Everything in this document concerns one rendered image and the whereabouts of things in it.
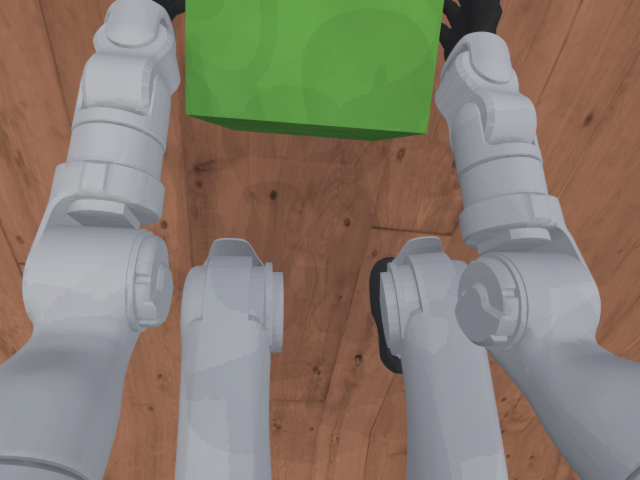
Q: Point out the robot right hand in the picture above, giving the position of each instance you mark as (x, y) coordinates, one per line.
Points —
(472, 16)

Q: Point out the right robot thigh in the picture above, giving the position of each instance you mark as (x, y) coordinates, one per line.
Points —
(453, 430)

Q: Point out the robot left hand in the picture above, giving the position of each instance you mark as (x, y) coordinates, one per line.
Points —
(173, 7)

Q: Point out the robot left shin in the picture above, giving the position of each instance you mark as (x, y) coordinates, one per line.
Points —
(194, 287)

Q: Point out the left robot upper arm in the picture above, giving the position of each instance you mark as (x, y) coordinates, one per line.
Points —
(91, 291)

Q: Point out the carton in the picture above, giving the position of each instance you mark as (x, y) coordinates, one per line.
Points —
(348, 69)

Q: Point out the right robot upper arm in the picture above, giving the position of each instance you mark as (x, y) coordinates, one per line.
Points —
(537, 315)

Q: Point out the left robot forearm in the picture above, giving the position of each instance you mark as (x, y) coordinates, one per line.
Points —
(111, 177)

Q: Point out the right robot forearm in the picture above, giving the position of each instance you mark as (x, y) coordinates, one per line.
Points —
(492, 134)

